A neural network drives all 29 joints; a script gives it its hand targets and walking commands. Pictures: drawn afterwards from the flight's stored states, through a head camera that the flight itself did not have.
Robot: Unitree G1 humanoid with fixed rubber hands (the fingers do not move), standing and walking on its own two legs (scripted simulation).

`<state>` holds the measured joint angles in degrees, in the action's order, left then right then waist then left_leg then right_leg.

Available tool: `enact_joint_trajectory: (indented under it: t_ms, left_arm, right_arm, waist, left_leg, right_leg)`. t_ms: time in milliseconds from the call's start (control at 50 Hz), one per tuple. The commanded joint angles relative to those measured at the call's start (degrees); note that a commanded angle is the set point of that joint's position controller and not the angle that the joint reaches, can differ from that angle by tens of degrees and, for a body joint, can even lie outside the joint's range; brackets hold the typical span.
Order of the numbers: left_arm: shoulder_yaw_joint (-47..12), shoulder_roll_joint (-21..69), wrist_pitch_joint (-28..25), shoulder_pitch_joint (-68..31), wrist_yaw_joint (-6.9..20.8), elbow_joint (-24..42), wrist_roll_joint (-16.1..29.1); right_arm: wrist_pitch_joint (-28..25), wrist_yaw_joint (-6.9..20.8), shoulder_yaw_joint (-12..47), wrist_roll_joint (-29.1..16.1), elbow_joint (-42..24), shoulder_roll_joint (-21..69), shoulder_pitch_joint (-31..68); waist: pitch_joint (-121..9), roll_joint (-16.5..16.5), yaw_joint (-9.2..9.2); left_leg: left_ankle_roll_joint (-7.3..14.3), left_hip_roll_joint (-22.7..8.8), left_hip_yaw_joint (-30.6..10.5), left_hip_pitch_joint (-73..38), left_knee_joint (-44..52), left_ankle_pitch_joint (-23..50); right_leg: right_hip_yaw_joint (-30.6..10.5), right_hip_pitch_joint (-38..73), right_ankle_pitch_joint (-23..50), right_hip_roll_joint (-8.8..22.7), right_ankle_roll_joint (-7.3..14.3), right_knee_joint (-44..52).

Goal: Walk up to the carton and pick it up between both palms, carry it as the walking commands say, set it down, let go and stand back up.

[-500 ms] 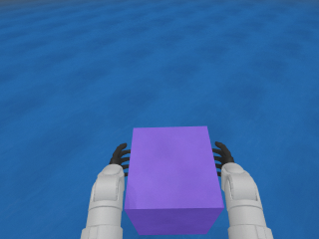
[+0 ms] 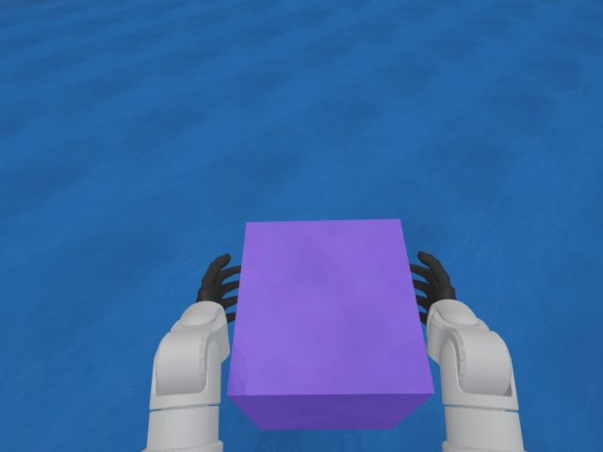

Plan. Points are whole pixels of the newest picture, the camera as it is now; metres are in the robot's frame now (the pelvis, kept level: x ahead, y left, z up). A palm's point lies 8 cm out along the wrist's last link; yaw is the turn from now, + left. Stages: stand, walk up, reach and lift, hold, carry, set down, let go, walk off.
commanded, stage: carry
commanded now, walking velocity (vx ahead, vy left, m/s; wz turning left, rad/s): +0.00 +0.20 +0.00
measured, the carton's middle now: (324, 333) +0.29 +0.00 +0.01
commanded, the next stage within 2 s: none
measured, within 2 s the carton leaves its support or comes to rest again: neither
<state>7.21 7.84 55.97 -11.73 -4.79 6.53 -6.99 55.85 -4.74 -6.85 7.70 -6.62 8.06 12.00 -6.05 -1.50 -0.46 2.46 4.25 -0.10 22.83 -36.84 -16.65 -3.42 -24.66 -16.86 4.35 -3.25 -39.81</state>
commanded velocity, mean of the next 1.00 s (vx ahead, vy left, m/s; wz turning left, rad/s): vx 0.00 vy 0.20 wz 0.00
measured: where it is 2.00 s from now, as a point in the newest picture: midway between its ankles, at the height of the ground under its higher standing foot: outside the picture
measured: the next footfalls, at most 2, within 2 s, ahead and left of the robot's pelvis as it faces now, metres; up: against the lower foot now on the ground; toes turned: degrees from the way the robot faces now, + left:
right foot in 0.52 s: -0.01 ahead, -0.04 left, +0.00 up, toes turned -12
left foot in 0.86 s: +0.03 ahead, +0.30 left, +0.00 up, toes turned +5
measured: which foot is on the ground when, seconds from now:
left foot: down 0.00-0.52, up 0.54-0.84, down 0.86-1.00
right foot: down 0.00-0.22, up 0.24-0.50, down 0.52-0.88, up 0.90-1.00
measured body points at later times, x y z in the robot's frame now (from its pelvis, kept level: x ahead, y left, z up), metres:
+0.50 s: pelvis -0.03 +0.06 +0.01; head -0.04 +0.05 +0.46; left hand +0.26 +0.19 +0.10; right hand +0.25 -0.10 +0.10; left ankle +0.02 +0.10 -0.72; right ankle -0.05 -0.03 -0.71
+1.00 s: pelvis -0.05 +0.19 +0.01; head -0.04 +0.20 +0.46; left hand +0.23 +0.34 +0.07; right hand +0.24 +0.04 +0.08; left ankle -0.01 +0.29 -0.72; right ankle -0.08 +0.05 -0.67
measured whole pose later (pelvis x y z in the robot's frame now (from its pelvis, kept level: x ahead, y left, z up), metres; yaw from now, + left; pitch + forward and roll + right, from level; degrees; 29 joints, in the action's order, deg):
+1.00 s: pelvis -0.05 +0.19 +0.01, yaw -2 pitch +5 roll +0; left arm 6.3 7.6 70.0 -8.9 -6.0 20.1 -5.9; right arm 68.9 -6.2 -4.0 6.1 -17.0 8.0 11.2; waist -4.2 -2.0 -0.7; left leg 1.7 -2.0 6.5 23.7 -31.2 -12.6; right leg 4.6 -30.9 -31.1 7.0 -4.0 -58.2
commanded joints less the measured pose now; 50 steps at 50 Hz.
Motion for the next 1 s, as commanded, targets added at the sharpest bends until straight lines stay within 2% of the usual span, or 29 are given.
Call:
enact_joint_trajectory:
  t_ms: [0, 60, 100, 140, 180, 200, 220, 240, 300, 340, 420, 460, 480, 500, 520, 540, 580, 600, 640, 680, 760, 800, 820, 840, 860, 880, 900, 940, 980]
  left_arm:
    - [-43.06, 49.31, 5.03, -26.76, 13.39, 9.67, 23.24]
    - [-43.15, 50.28, 8.33, -24.87, 13.91, 11.75, 24.9]
    - [-42.83, 50.14, 10.08, -23.18, 13.64, 12.77, 25.16]
    - [-42.53, 50.48, 11.5, -21.27, 13.14, 13.48, 24.53]
    - [-42.82, 50.61, 12.59, -22.11, 12.5, 15.46, 23.59]
    - [-43.22, 50.73, 13.14, -22.75, 12.43, 16.42, 23.59]
    - [-43.79, 50.62, 13.66, -24.66, 12.49, 17.69, 23.84]
    - [-44.19, 50.66, 13.9, -26.4, 12.82, 18.55, 24.52]
    - [-43.44, 52.34, 14.51, -25.34, 13.62, 16.96, 25.33]
    - [-42.75, 52.72, 14.72, -24.53, 13.72, 15.76, 25.46]
    - [-41.66, 52.62, 15.18, -23.37, 13.54, 13.92, 24.64]
    - [-40.85, 52.77, 15.2, -22.62, 13.75, 12.73, 24.08]
    - [-40.59, 52.99, 15.19, -22.38, 13.91, 12.19, 23.89]
    - [-40.39, 52.92, 15.15, -22.02, 14.05, 12.33, 23.85]
    - [-39.98, 52.12, 14.75, -21.4, 14.2, 13.01, 23.25]
    - [-39.01, 52.57, 14.4, -21.81, 14.39, 12.25, 23.53]
    - [-39.73, 53.89, 14.25, -23.87, 14.54, 12.87, 23.98]
    - [-40.0, 53.68, 13.91, -24.82, 14.48, 13.72, 24.29]
    - [-40.43, 53.44, 13.54, -25.54, 14.34, 15.13, 25.18]
    - [-40.42, 52.56, 13.54, -24.07, 14.4, 15.53, 25.41]
    - [-40.03, 51.1, 13.67, -20.88, 14.19, 15.05, 24.31]
    - [-40.41, 51.05, 13.67, -20.73, 13.88, 15.28, 23.92]
    - [-40.83, 51.18, 13.68, -20.59, 13.72, 15.68, 23.65]
    - [-41.32, 51.38, 13.69, -20.63, 13.59, 15.97, 23.31]
    - [-41.51, 51.04, 13.75, -20.42, 13.56, 15.27, 22.85]
    - [-43.03, 50.72, 14.15, -23.95, 13.74, 17.02, 24.12]
    - [-44.16, 52.22, 13.85, -25.1, 14.0, 17.69, 24.55]
    - [-45.4, 54.01, 13.18, -28.23, 14.33, 19.55, 26.91]
    - [-45.35, 54.18, 12.94, -28.35, 14.25, 19.71, 27.17]
  right_arm:
    - [4.69, 12.53, 41.45, -21.67, -8.13, 49.43, 24.25]
    - [8.23, 12.29, 42.09, -22.46, -12.1, 49.57, 23.3]
    - [10.35, 12.66, 42.51, -24.04, -14.88, 49.66, 23.28]
    - [11.99, 13.29, 42.91, -25.95, -16.58, 49.77, 24.63]
    - [13.17, 14.05, 42.91, -27.19, -16.02, 50.62, 24.94]
    - [13.5, 14.36, 42.48, -27.2, -15.81, 50.83, 25.22]
    - [13.85, 14.55, 41.39, -26.51, -14.39, 50.43, 23.55]
    - [14.07, 14.38, 40.9, -26.19, -14.45, 51.08, 22.9]
    - [14.38, 14.04, 40.62, -25.11, -15.01, 52.68, 22.39]
    - [14.62, 13.83, 40.47, -24.79, -14.47, 52.7, 22.64]
    - [15.06, 13.89, 40.56, -24.41, -12.98, 52.43, 22.39]
    - [15.08, 13.92, 40.85, -24.08, -12.02, 52.57, 22.5]
    - [15.02, 13.93, 40.97, -23.99, -11.61, 52.36, 22.81]
    - [14.89, 13.92, 41.3, -24.15, -11.78, 52.34, 23.64]
    - [14.98, 13.93, 42.44, -24.91, -13.61, 52.56, 24.9]
    - [15.05, 13.95, 43.12, -25.15, -14.53, 52.74, 27.55]
    - [14.42, 14.01, 43.18, -25.9, -13.55, 54.06, 28.01]
    - [14.02, 14.09, 43.14, -26.3, -13.51, 54.6, 27.93]
    - [13.42, 13.84, 43.26, -26.32, -14.32, 54.8, 27.18]
    - [13.45, 13.08, 43.88, -26.28, -15.23, 54.43, 26.24]
    - [13.99, 12.61, 44.05, -25.77, -14.99, 53.04, 23.84]
    - [14.15, 12.73, 44.04, -25.77, -14.81, 52.97, 23.25]
    - [14.22, 12.86, 44.05, -25.75, -15.0, 52.89, 23.06]
    - [14.33, 13.06, 43.86, -25.62, -14.84, 52.72, 22.73]
    - [14.45, 13.34, 43.21, -25.29, -13.76, 52.45, 21.93]
    - [13.74, 13.66, 40.99, -24.6, -11.82, 51.97, 21.16]
    - [13.34, 13.81, 40.45, -24.5, -12.68, 53.4, 20.87]
    - [12.72, 13.87, 40.11, -24.13, -14.05, 55.0, 21.0]
    - [12.43, 13.61, 39.6, -23.85, -14.2, 54.87, 20.66]
  waist:
    - [-16.32, 9.06, -0.04]
    - [-14.72, 3.29, -0.19]
    - [-15.3, -8.41, -0.14]
    - [-14.58, -16.82, -0.03]
    - [-12.9, -9.23, 0.83]
    - [-11.76, 0.43, 0.72]
    - [-11.82, 16.16, 1.56]
    - [-11.86, 18.2, 1.38]
    - [-12.42, 5.22, 1.2]
    - [-12.97, 5.08, 1.02]
    - [-13.8, 8.04, 1.11]
    - [-14.1, 7.22, 0.42]
    - [-15.2, 6.01, 0.19]
    - [-15.97, 1.81, -0.17]
    - [-15.12, -11.79, -0.77]
    - [-11.83, -17.01, -0.85]
    - [-9.56, -2.79, -0.51]
    - [-9.59, -2.08, -0.2]
    - [-10.36, -5.96, 0.3]
    - [-11.62, -9.81, 0.15]
    - [-12.48, -15.37, -0.39]
    - [-13.67, -14.94, -0.03]
    - [-15.48, -11.72, -0.12]
    - [-18.05, -6.69, -0.08]
    - [-17.86, 2.61, 0.0]
    - [-17.76, 20.06, 1.45]
    - [-17.8, 21.45, 1.33]
    - [-17.17, 13.77, 1.29]
    - [-16.1, 11.71, 1.09]
  left_leg:
    - [6.13, -12.83, -9.58, -8.91, 7.37, 26.28]
    - [4.31, -9.75, -5.55, -0.93, 4.52, 19.99]
    - [0.73, -5.71, -0.11, 4.36, -4.06, 10.91]
    - [-1.59, -5.57, 1.17, 5.76, -8.67, -9.27]
    - [-0.88, -6.55, 0.13, -4.5, 2.37, -5.53]
    - [-0.26, -8.61, -4.62, -8.51, 12.41, -3.23]
    - [1.81, -17.42, -16.06, -13.35, 19.85, 5.52]
    - [4.68, -20.03, -16.47, -12.94, 19.79, 15.13]
    - [8.74, -17.32, -10.46, -10.48, 18.34, 10.26]
    - [9.07, -15.57, -7.16, -11.34, 17.29, 10.05]
    - [9.79, -15.99, -7.87, -11.65, 17.66, 10.17]
    - [8.37, -14.43, -5.59, -10.11, 16.06, 10.7]
    - [6.03, -13.06, -3.66, -6.96, 14.03, 10.22]
    - [3.0, -11.6, -2.14, 0.83, 9.07, 8.44]
    - [-2.19, -7.01, 2.17, 13.46, -2.35, -1.28]
    - [-2.51, -6.61, 2.7, 17.97, -15.28, -12.84]
    - [-3.33, -7.67, -2.34, 16.09, -26.09, -7.65]
    - [-3.86, -7.76, -2.34, 16.63, -26.47, -4.67]
    - [-4.93, -6.62, 1.06, 15.92, -21.75, -3.32]
    - [-5.57, -5.49, 3.96, 13.36, -17.21, -5.16]
    - [-5.34, -4.68, 7.19, 6.51, -3.24, -4.17]
    - [-4.55, -3.86, 9.08, 0.87, 8.84, 2.49]
    - [-4.07, -3.41, 10.29, -5.44, 14.66, 6.77]
    - [-3.74, -6.53, 7.61, -13.32, 17.17, 9.41]
    - [-1.96, -15.73, -1.05, -20.15, 16.7, 25.44]
    - [4.99, -23.85, -11.17, -23.69, 15.0, 42.19]
    - [8.31, -22.21, -9.09, -22.95, 11.89, 45.22]
    - [8.32, -19.31, -4.73, -19.55, 11.46, 36.82]
    - [8.18, -17.43, -2.11, -15.88, 12.66, 25.91]
  right_leg:
    - [6.15, 0.47, 0.68, 0.25, 1.5, -3.83]
    - [5.41, 6.87, 4.81, 2.23, 2.71, 1.17]
    - [-5.63, 10.52, 14.8, 11.37, 5.9, 7.73]
    - [-13.45, 9.46, 18.83, 19.21, 10.24, 13.9]
    - [-6.25, 0.12, 11.54, 14.4, 6.6, 11.7]
    - [1.51, -4.1, 2.39, 8.2, 3.26, 4.42]
    - [10.78, -13.57, -10.23, 0.44, 0.05, -8.98]
    - [9.08, -13.5, -17.83, -0.19, 0.17, -17.24]
    - [7.06, -11.54, -11.9, 0.77, 1.52, -25.66]
    - [8.15, -10.32, -9.93, 0.43, 1.96, -21.02]
    - [10.19, -3.54, -12.36, -1.88, 3.15, -6.56]
    - [12.19, 3.81, -6.39, -2.01, 3.79, 6.97]
    - [11.66, 10.74, 0.96, 0.14, 3.88, 15.08]
    - [4.27, 19.84, 3.39, 6.57, 5.17, 18.93]
    - [-16.44, 25.98, 13.07, 23.98, 11.34, 21.57]
    - [-19.71, 20.29, 22.67, 30.59, 17.38, 23.56]
    - [-10.38, 15.63, 21.28, 23.91, 14.37, 21.04]
    - [-6.2, 15.5, 21.77, 20.89, 12.18, 19.79]
    - [0.16, 17.04, 29.46, 15.98, 9.59, 16.75]
    - [1.77, 18.06, 35.98, 14.86, 9.42, 15.06]
    - [4.19, 17.69, 35.41, 14.31, 8.12, 13.99]
    - [5.61, 17.4, 31.83, 13.7, 5.94, 11.63]
    - [7.1, 15.74, 28.38, 12.09, 4.08, 9.06]
    - [8.7, 11.76, 20.87, 10.58, 2.02, 4.02]
    - [10.4, 2.67, 1.54, 8.19, -0.47, -2.11]
    - [15.34, -9.88, -17.01, 1.27, -2.62, -9.26]
    - [10.06, -10.58, -22.95, 1.63, -1.23, -18.56]
    - [8.12, -11.56, -17.99, 1.05, -0.49, -24.47]
    - [9.03, -10.13, -12.68, 0.64, 0.11, -23.39]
